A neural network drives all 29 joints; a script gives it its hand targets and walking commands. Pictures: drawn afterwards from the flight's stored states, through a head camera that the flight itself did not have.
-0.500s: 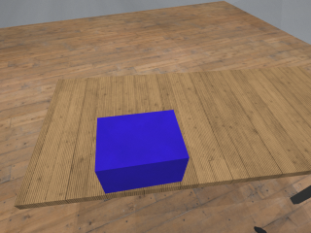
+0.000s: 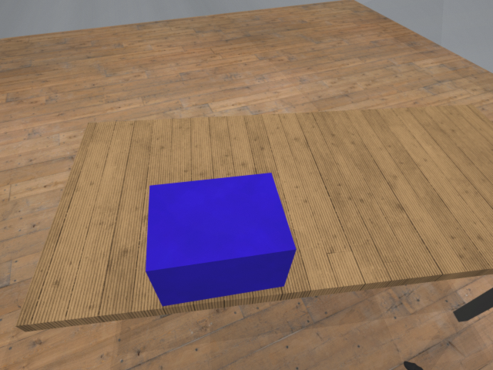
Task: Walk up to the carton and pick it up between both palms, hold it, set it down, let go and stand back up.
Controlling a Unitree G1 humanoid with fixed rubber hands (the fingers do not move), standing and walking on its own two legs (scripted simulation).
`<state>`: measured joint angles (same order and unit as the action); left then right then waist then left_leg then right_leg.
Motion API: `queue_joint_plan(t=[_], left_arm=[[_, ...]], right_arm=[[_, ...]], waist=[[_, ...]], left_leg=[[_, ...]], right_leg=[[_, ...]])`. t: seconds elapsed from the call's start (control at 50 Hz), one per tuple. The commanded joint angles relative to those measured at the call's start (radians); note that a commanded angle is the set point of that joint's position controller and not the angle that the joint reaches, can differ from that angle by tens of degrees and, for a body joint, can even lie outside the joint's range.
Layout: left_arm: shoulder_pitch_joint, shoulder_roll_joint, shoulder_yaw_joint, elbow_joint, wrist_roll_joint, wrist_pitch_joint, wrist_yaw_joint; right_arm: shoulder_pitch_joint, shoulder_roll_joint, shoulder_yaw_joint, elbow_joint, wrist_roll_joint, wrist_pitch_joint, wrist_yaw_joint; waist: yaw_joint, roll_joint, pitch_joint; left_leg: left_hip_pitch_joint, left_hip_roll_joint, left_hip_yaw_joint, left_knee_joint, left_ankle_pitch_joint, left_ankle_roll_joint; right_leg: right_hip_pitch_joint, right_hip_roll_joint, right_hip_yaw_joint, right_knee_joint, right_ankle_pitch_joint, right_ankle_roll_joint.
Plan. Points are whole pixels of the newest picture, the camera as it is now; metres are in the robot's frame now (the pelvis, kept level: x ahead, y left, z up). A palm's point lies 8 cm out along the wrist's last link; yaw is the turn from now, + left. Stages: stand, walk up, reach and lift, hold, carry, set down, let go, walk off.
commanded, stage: stand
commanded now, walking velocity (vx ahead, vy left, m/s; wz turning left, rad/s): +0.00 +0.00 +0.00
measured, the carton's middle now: (218, 237) +0.39 +0.05 -0.07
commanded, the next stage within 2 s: none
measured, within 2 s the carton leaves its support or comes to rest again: neither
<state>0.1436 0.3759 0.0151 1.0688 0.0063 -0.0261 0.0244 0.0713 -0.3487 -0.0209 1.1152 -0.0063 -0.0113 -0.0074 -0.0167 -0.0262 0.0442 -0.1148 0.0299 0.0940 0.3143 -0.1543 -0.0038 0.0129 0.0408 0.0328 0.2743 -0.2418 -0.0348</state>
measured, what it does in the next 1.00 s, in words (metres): stands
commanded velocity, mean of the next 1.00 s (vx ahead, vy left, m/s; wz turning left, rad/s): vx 0.00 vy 0.00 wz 0.00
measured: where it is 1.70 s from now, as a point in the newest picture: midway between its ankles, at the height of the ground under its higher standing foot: outside the picture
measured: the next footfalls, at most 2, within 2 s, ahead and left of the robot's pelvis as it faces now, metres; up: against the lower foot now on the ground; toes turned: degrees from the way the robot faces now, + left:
none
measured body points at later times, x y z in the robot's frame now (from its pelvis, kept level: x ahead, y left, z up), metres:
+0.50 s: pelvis -0.01 +0.01 +0.00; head -0.01 +0.01 +0.45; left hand +0.08 +0.32 -0.13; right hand +0.09 -0.30 -0.12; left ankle +0.01 +0.12 -0.75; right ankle -0.06 -0.10 -0.75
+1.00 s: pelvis -0.02 +0.02 +0.00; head -0.02 +0.03 +0.45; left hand +0.05 +0.33 -0.13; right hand +0.06 -0.29 -0.12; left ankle +0.01 +0.12 -0.75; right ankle -0.06 -0.10 -0.75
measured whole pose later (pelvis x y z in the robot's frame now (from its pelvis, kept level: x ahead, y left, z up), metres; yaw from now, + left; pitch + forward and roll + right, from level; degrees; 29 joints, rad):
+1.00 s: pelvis -0.02 +0.02 +0.00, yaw +0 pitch -3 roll +0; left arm 0.16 0.38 0.02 1.09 0.01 -0.02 0.01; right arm 0.10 -0.35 -0.02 1.13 -0.01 -0.02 -0.01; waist -0.01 -0.02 0.04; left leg -0.13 0.01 0.11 0.30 -0.12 0.03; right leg -0.01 0.02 0.04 0.28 -0.22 0.00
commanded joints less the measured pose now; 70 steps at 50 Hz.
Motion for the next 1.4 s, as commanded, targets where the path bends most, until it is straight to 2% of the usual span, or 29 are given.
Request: queue_joint_plan(t=[0.0, 0.08, 0.1, 0.14, 0.16, 0.22, 0.24, 0.26, 0.36, 0.42, 0.44, 0.48, 0.5, 0.54, 0.56, 0.58, 0.62, 0.74, 0.78, 0.82, 0.84, 0.9, 0.98, 1.14, 1.18, 1.26, 1.28, 1.32, 1.38], left_arm=[[-0.032, 0.168, 0.029, -0.057, 0.000, -0.008, 0.000], [-0.058, 0.169, 0.036, -0.044, 0.008, -0.006, 0.001], [-0.032, 0.206, 0.042, -0.055, -0.001, -0.011, 0.003], [-0.012, 0.188, 0.038, -0.041, 0.003, -0.013, 0.004], [-0.020, 0.183, 0.031, -0.032, 0.007, -0.005, 0.000], [-0.051, 0.208, 0.030, -0.043, 0.009, -0.007, 0.001], [-0.027, 0.188, 0.031, -0.057, 0.002, -0.007, 0.004], [-0.012, 0.186, 0.026, -0.041, -0.002, -0.001, 0.000], [-0.024, 0.150, 0.021, -0.046, 0.008, -0.003, 0.003], [-0.037, 0.192, 0.026, -0.039, 0.009, -0.008, 0.006], [-0.050, 0.187, 0.030, -0.031, 0.015, -0.005, 0.003], [-0.032, 0.206, 0.034, -0.038, 0.001, -0.012, 0.003], [0.021, 0.168, 0.023, -0.027, 0.004, -0.010, 0.001], [-0.022, 0.162, 0.025, -0.040, 0.004, -0.014, -0.002], [-0.004, 0.165, 0.027, -0.040, 0.000, -0.015, -0.002], [-0.037, 0.189, 0.041, -0.046, -0.002, -0.014, 0.002], [-0.042, 0.206, 0.041, -0.043, 0.008, -0.019, -0.003], [0.002, 0.183, 0.023, -0.014, -0.002, -0.004, -0.004], [-0.032, 0.212, 0.036, -0.027, 0.011, -0.002, -0.003], [-0.001, 0.179, 0.028, -0.021, 0.008, -0.002, -0.001], [0.036, 0.170, 0.028, -0.007, 0.008, -0.001, -0.008], [-0.029, 0.203, 0.031, -0.014, 0.005, -0.010, -0.012], [0.027, 0.182, 0.032, -0.008, 0.006, 0.004, -0.015], [-0.015, 0.175, 0.027, -0.029, 0.009, -0.008, -0.005], [-0.017, 0.183, 0.019, -0.031, 0.001, -0.001, -0.011], [-0.006, 0.171, 0.014, -0.022, 0.008, 0.010, -0.005], [0.004, 0.195, 0.026, -0.011, 0.001, 0.006, -0.001], [-0.025, 0.169, 0.016, 0.000, 0.002, 0.005, -0.008], [-0.021, 0.166, 0.024, -0.018, 0.001, 0.001, -0.013]], right_arm=[[-0.061, -0.216, -0.044, -0.054, -0.006, -0.018, -0.006], [-0.039, -0.218, -0.036, -0.048, -0.007, -0.004, -0.010], [-0.061, -0.200, -0.040, -0.049, -0.007, -0.006, -0.010], [-0.049, -0.172, -0.024, -0.045, 0.000, -0.006, -0.008], [-0.037, -0.185, -0.021, -0.046, 0.006, -0.017, -0.006], [-0.036, -0.162, -0.013, -0.030, -0.002, -0.003, -0.012], [-0.039, -0.186, -0.023, -0.036, -0.005, -0.003, -0.016], [-0.042, -0.201, -0.025, -0.052, -0.001, -0.015, -0.013], [-0.039, -0.195, -0.032, -0.044, -0.012, -0.015, -0.008], [-0.045, -0.213, -0.038, -0.049, -0.012, -0.013, -0.004], [-0.049, -0.210, -0.031, -0.040, -0.009, -0.008, 0.002], [-0.057, -0.217, -0.037, -0.045, -0.007, -0.004, -0.005], [-0.035, -0.238, -0.045, -0.048, -0.008, -0.009, -0.002], [-0.039, -0.200, -0.033, -0.048, -0.004, -0.011, -0.006], [-0.020, -0.218, -0.039, -0.034, -0.011, -0.017, -0.012], [-0.028, -0.204, -0.037, -0.037, -0.009, -0.021, -0.008], [-0.072, -0.160, -0.023, -0.058, -0.004, -0.014, -0.004], [-0.079, -0.220, -0.035, -0.040, -0.011, -0.011, -0.002], [-0.024, -0.210, -0.032, -0.028, -0.004, -0.013, -0.001], [-0.043, -0.202, -0.031, -0.030, -0.001, -0.010, 0.000], [-0.011, -0.234, -0.041, -0.032, -0.010, -0.012, -0.005], [-0.048, -0.185, -0.027, -0.039, -0.006, -0.026, 0.002], [-0.023, -0.250, -0.045, -0.022, -0.012, -0.018, -0.006], [-0.054, -0.187, -0.023, -0.030, 0.004, -0.020, -0.002], [-0.046, -0.223, -0.030, -0.017, 0.000, -0.019, -0.007], [-0.064, -0.200, -0.027, -0.031, 0.003, -0.013, -0.003], [-0.031, -0.203, -0.026, -0.025, 0.002, -0.021, 0.005], [-0.045, -0.226, -0.033, -0.008, -0.003, -0.021, -0.003], [-0.069, -0.238, -0.039, -0.015, 0.005, -0.022, -0.002]], waist=[[0.003, 0.023, -0.055], [0.003, 0.027, -0.072], [0.019, -0.028, -0.096], [0.008, -0.005, -0.082], [-0.005, 0.076, -0.055], [-0.011, 0.003, -0.037], [0.019, 0.035, 0.001], [0.003, 0.078, -0.022], [0.003, -0.034, -0.033], [-0.020, -0.030, -0.040], [-0.015, 0.016, 0.006], [0.000, -0.024, 0.002], [0.004, 0.029, -0.003], [0.001, 0.016, -0.057], [0.000, 0.066, -0.078], [0.000, 0.019, -0.050], [0.009, 0.068, -0.071], [0.023, 0.038, -0.048], [-0.006, 0.054, 0.009], [0.013, 0.007, 0.015], [0.001, 0.067, 0.009], [-0.003, 0.006, 0.033], [0.011, 0.029, -0.034], [0.009, 0.025, -0.080], [-0.002, 0.068, -0.102], [0.000, -0.007, -0.028], [-0.007, 0.054, -0.027], [0.003, 0.002, 0.019], [0.014, 0.062, -0.062]], left_leg=[[0.125, 0.129, -0.131, -0.025, 0.200, 0.024], [0.087, 0.119, -0.118, -0.001, 0.202, 0.015], [0.103, 0.120, -0.121, 0.009, 0.244, 0.033], [0.127, 0.137, -0.126, -0.007, 0.257, 0.032], [0.106, 0.127, -0.123, -0.003, 0.237, 0.022], [0.092, 0.133, -0.137, -0.035, 0.212, 0.028], [0.069, 0.127, -0.141, -0.025, 0.200, 0.030], [0.084, 0.126, -0.125, -0.040, 0.185, 0.028], [0.101, 0.132, -0.135, -0.003, 0.247, 0.031], [0.116, 0.138, -0.148, -0.028, 0.150, 0.027], [0.082, 0.129, -0.140, -0.046, 0.149, 0.027], [0.097, 0.125, -0.139, -0.029, 0.181, 0.035], [0.089, 0.124, -0.145, -0.030, 0.138, 0.038], [0.126, 0.133, -0.129, -0.009, 0.230, 0.045], [0.144, 0.131, -0.126, -0.037, 0.190, 0.037], [0.120, 0.130, -0.131, -0.036, 0.205, 0.031], [0.097, 0.125, -0.118, -0.042, 0.178, 0.026], [0.117, 0.155, -0.154, -0.056, 0.090, 0.056], [0.078, 0.124, -0.139, -0.053, 0.079, 0.025], [0.067, 0.148, -0.173, -0.086, -0.006, 0.032], [0.070, 0.153, -0.167, -0.067, 0.003, 0.037], [0.034, 0.140, -0.177, -0.099, 0.009, 0.024], [0.081, 0.131, -0.168, -0.091, -0.007, 0.018], [0.116, 0.149, -0.158, -0.050, 0.226, 0.032], [0.137, 0.132, -0.144, -0.034, 0.202, 0.035], [0.092, 0.133, -0.154, -0.071, 0.118, 0.017], [0.084, 0.129, -0.177, -0.083, 0.073, 0.024], [0.063, 0.140, -0.167, -0.079, 0.124, 0.027], [0.104, 0.134, -0.166, -0.091, 0.040, 0.009]], right_leg=[[-0.138, -0.164, 0.092, -0.049, 0.294, 0.022], [-0.078, -0.173, 0.096, -0.047, 0.364, 0.040], [-0.069, -0.175, 0.087, -0.046, 0.391, 0.033], [-0.111, -0.180, 0.097, -0.022, 0.413, 0.020], [-0.105, -0.193, 0.116, -0.059, 0.380, 0.020], [-0.119, -0.170, 0.086, -0.052, 0.276, 0.026], [-0.130, -0.168, 0.091, -0.056, 0.271, 0.028], [-0.127, -0.181, 0.124, -0.065, 0.259, 0.019], [-0.129, -0.177, 0.089, -0.045, 0.358, 0.023], [-0.160, -0.163, 0.080, -0.059, 0.258, 0.029], [-0.169, -0.159, 0.092, -0.058, 0.210, 0.030], [-0.166, -0.172, 0.090, -0.060, 0.282, 0.063], [-0.152, -0.174, 0.100, -0.066, 0.233, 0.025], [-0.127, -0.175, 0.101, -0.054, 0.304, 0.019], [-0.118, -0.181, 0.110, -0.072, 0.284, 0.013], [-0.136, -0.167, 0.093, -0.045, 0.276, 0.017], [-0.112, -0.167, 0.109, -0.059, 0.262, 0.017], [-0.148, -0.176, 0.117, -0.092, 0.142, 0.003], [-0.183, -0.171, 0.123, -0.090, 0.139, 0.009], [-0.180, -0.155, 0.105, -0.074, 0.058, 0.013], [-0.176, -0.167, 0.117, -0.091, 0.074, 0.003], [-0.179, -0.162, 0.104, -0.063, 0.113, 0.017], [-0.151, -0.158, 0.094, -0.056, 0.093, 0.004], [-0.138, -0.172, 0.106, -0.021, 0.230, 0.006], [-0.134, -0.165, 0.105, -0.041, 0.218, 0.022], [-0.161, -0.158, 0.085, -0.040, 0.136, 0.026], [-0.158, -0.160, 0.106, -0.048, 0.117, 0.017], [-0.183, -0.174, 0.105, -0.050, 0.138, 0.005], [-0.153, -0.151, 0.101, -0.032, 0.098, 0.015]])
